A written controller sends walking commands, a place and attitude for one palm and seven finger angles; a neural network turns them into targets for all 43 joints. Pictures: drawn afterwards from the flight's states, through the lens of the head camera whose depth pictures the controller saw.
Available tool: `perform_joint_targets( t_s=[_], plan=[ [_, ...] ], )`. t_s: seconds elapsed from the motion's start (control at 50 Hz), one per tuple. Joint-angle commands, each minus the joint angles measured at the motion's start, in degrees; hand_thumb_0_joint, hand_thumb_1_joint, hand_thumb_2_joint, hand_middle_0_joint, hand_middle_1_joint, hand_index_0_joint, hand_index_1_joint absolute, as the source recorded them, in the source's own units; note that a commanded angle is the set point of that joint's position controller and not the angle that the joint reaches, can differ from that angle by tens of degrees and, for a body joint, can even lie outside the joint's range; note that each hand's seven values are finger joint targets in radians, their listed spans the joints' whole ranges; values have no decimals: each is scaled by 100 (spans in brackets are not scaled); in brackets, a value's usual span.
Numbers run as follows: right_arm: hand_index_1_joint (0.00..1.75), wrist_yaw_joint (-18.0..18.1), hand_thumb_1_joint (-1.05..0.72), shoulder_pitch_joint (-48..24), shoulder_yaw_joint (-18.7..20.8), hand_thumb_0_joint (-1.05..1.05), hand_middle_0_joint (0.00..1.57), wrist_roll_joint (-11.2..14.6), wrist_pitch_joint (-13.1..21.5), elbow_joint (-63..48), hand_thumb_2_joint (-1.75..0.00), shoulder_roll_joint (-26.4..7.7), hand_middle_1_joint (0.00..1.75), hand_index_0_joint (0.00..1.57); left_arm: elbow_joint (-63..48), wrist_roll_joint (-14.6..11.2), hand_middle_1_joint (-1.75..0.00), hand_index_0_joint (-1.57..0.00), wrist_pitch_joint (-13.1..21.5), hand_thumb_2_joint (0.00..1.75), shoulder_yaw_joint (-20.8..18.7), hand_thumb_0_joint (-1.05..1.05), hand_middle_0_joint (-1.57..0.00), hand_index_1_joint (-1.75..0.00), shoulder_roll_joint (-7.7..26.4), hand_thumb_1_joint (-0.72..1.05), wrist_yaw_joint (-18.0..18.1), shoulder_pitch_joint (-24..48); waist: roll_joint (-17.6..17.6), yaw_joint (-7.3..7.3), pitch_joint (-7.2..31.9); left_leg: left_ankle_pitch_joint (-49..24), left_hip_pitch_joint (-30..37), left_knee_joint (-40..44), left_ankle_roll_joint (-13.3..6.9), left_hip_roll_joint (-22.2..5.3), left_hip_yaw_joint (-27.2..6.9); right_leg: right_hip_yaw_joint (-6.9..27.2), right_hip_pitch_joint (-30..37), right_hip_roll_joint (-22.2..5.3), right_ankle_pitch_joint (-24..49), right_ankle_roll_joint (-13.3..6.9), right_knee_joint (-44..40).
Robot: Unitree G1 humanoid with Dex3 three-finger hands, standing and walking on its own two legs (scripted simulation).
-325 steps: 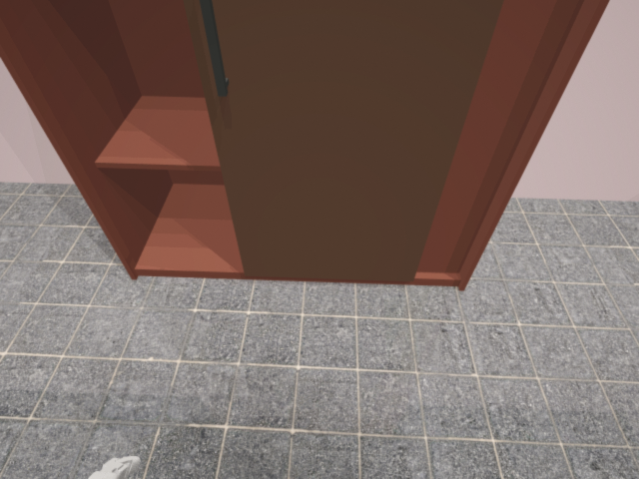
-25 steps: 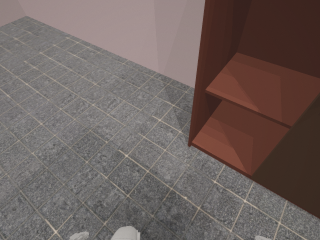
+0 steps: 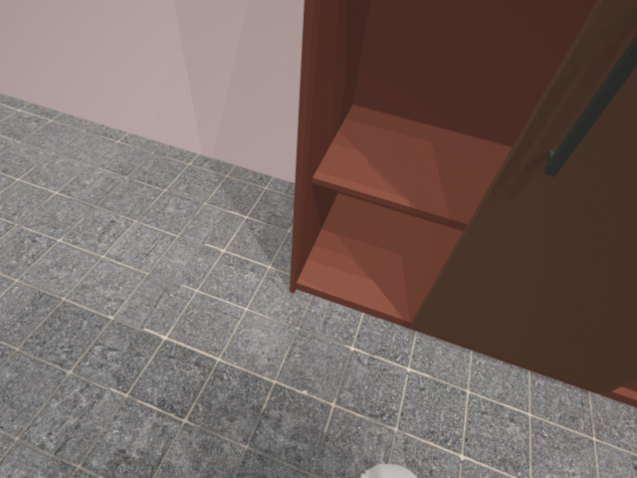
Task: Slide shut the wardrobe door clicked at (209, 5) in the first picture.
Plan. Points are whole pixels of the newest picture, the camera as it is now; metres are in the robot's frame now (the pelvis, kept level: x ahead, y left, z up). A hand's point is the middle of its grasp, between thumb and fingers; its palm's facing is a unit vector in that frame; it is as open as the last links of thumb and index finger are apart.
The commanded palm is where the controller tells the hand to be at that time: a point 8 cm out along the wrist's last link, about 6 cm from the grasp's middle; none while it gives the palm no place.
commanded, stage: turn to face it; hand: right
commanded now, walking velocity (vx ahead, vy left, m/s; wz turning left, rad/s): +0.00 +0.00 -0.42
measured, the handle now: (598, 95) +0.67 -0.37 +0.18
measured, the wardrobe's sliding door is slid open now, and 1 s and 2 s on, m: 0.43 0.43 0.43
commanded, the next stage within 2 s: take the last steps up to it in 0.34 s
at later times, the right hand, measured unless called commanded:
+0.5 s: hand out of the picture +0.00 -0.31 -0.18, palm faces +0.25 +0.95 -0.20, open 7.4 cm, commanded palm none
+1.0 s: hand out of the picture +0.14 -0.25 -0.16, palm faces +0.16 +0.97 -0.17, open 7.4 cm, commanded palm none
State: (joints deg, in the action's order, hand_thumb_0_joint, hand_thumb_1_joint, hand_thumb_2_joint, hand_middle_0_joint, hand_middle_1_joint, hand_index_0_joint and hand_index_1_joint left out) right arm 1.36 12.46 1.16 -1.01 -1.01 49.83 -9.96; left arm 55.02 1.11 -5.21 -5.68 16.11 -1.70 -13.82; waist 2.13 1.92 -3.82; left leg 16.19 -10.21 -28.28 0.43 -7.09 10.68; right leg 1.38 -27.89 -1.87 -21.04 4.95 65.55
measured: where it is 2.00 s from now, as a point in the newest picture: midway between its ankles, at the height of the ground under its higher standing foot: outside the picture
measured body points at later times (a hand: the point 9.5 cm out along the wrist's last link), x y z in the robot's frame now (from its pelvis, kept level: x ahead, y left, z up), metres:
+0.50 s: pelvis -0.01 -0.10 +0.01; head +0.00 -0.14 +0.45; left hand +0.13 +0.12 -0.12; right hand -0.01 -0.36 -0.16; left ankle +0.00 +0.09 -0.64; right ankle -0.01 -0.14 -0.74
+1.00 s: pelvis +0.08 -0.06 +0.01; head +0.09 -0.06 +0.46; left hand -0.02 +0.16 -0.14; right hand +0.13 -0.30 -0.14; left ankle +0.18 +0.06 -0.70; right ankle -0.01 -0.14 -0.74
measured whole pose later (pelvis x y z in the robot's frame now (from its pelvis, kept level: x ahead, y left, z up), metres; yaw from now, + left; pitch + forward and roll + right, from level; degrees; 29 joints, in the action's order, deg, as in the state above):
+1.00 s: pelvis +0.08 -0.06 +0.01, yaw -12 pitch +0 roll +0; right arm -1.1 9.0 2.7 -1.2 -1.3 58.4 -9.4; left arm 66.4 1.3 2.3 -1.7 7.4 1.6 -30.4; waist 0.3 4.9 -0.9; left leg 14.5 -27.1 -42.9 2.7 -5.0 3.0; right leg 1.5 0.2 2.9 -14.6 -3.1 14.8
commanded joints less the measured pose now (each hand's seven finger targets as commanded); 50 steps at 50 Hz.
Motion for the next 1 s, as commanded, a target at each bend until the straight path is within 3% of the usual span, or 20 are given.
perform_joint_targets(
  t_s=[0.0,0.08,0.1,0.14,0.16,0.18,0.2,0.24,0.26,0.3,0.34,0.38,0.42,0.48,0.54,0.64,0.76,0.86,0.92,0.98],
  plan=[
    [30,58,-90,270,394,0,20,-60,128,-257,-90,-1340,30,20,-607,-9,-30,-20,144,90,23,0,-20,-30,196,90,-7,582,-1404,-325,178,-1884,355,943,-707,-1292,-696,-343,-175,-33,-284,-37,-907],
    [30,41,-90,366,466,0,20,-98,85,-133,-90,-1483,30,20,-663,-54,-30,-20,252,90,111,0,-20,-30,107,90,13,676,-1635,-417,395,-2450,365,517,-743,-1427,-580,-647,538,78,-463,-190,-2102],
    [30,39,-90,373,478,0,20,-96,75,-101,-90,-1506,30,20,-633,-54,-30,-20,288,90,127,0,-20,-30,113,90,32,540,-1571,-362,521,-2596,374,297,-669,-1406,-518,-703,790,118,-301,-231,-2554],
    [30,16,-90,275,477,0,20,-13,36,-70,-90,-1464,30,20,-507,-34,-30,-20,377,90,91,0,-20,-30,308,90,42,33,-1016,-45,817,-2251,-9,-601,-244,-1191,-128,-650,1883,97,999,-322,-4012],
    [30,-4,-90,430,427,0,20,47,-1,-157,-90,-1183,30,20,-467,1,-30,-20,457,90,-17,0,-20,-30,869,90,63,-229,399,80,1118,-744,-1065,-1767,125,-650,71,583,2891,-858,2197,-655,-4459],
    [30,-19,-90,235,271,0,20,40,-28,-358,-90,-777,30,20,-458,-20,-30,-20,455,90,-132,0,-20,-30,1393,90,108,-528,1780,216,1096,2191,-2216,-2809,453,-13,-179,2003,3124,-2030,4360,-1223,-4547],
    [30,18,-90,111,282,0,20,16,-88,-342,-90,-905,30,20,-382,-9,-30,-20,406,90,-109,0,-20,-30,1388,90,153,-589,1178,249,1107,2214,-2076,-3348,322,-85,-729,1778,2804,-2250,4417,-1627,-4417],
    [30,21,-90,-96,323,0,20,9,-141,-103,-90,-922,30,20,-426,17,-30,-20,434,90,10,0,-20,-30,980,90,275,-56,1231,90,580,1467,-2172,-3697,320,-82,-1002,1425,2253,-1622,3698,-1430,-4625],
    [30,-15,-90,-58,335,0,20,5,-127,-1,-90,-966,30,20,-482,11,-30,-20,440,90,78,0,-20,-30,814,90,291,206,1006,-10,420,1042,-2181,-3830,337,-60,-1057,1196,2152,-1400,3741,-1353,-4631],
    [30,-55,-90,211,334,0,20,-2,-103,201,-90,-954,30,20,-497,-25,-30,-20,508,90,152,0,-20,-30,636,90,312,299,611,-164,488,590,-2144,-3925,410,11,-998,823,2387,-1128,4107,-1182,-4632],
    [30,-39,-90,328,328,0,20,1,-104,313,-90,-944,30,20,-412,-59,-30,-20,542,90,166,0,-20,-30,583,90,328,119,524,-169,640,372,-2102,-3919,460,75,-1009,647,2643,-1020,4571,-1058,-4604],
    [30,-12,-90,345,334,0,20,4,-120,365,-90,-956,30,20,-358,-79,-30,-20,552,90,166,0,-20,-30,526,90,341,7,499,-178,675,232,-2084,-3853,505,95,-1059,664,2753,-994,4691,-939,-4651],
    [30,13,-90,288,325,0,20,11,-142,367,-90,-918,30,20,-300,-67,-30,-20,557,90,173,0,-20,-30,458,90,348,-76,417,-174,596,187,-2070,-3787,542,112,-1117,807,2716,-1045,4383,-994,-4761],
    [30,-11,-90,227,310,0,20,-21,-106,410,-90,-869,30,20,-191,-43,-30,-20,609,90,171,0,-20,-30,329,90,340,-312,401,-119,548,75,-2152,-3615,523,134,-1185,1174,2705,-1055,2617,-1118,-5133],
    [30,-59,-90,-13,292,0,20,-69,-59,404,-90,-811,30,20,-35,-15,-30,-20,674,90,156,0,-20,-30,204,90,355,-642,290,-8,106,26,-2451,-3421,452,129,-1218,1657,2521,-1122,843,-1210,-5567],
    [30,-130,-90,-278,246,0,20,-73,30,401,-90,-718,30,20,270,-7,-30,-20,782,90,192,0,-20,-30,123,90,398,-1104,285,80,-209,-25,-2757,-2997,339,103,-1237,2002,2576,-1207,-69,-1374,-5879],
    [30,-197,-90,-573,242,0,20,-50,80,347,-90,-558,30,20,527,11,-30,-20,837,90,205,0,-20,-30,98,90,406,-1471,124,116,-314,-96,-2879,-2621,264,68,-1142,1985,2581,-1316,-222,-1645,-5982],
    [30,-239,-90,-939,230,0,20,-27,137,271,-90,-369,30,20,747,32,-30,-20,853,90,225,0,-20,-30,30,90,400,-1734,241,203,-442,-198,-2669,-2017,227,92,-970,1705,2421,-1274,62,-1652,-5921],
    [30,-258,-90,-1123,216,0,20,-13,196,231,-90,-256,30,20,865,45,-30,-20,858,90,249,0,-20,-30,-6,90,394,-1847,407,251,-473,-167,-2362,-1502,203,180,-803,1455,2372,-1216,656,-1614,-5739],
    [30,-249,-90,-977,232,0,20,5,283,260,-90,-203,30,20,922,63,-30,-20,849,90,235,0,-20,-30,12,90,381,-1789,500,154,-324,-62,-1697,-898,136,327,-634,1137,2273,-1185,1549,-1544,-5292]
  ],
)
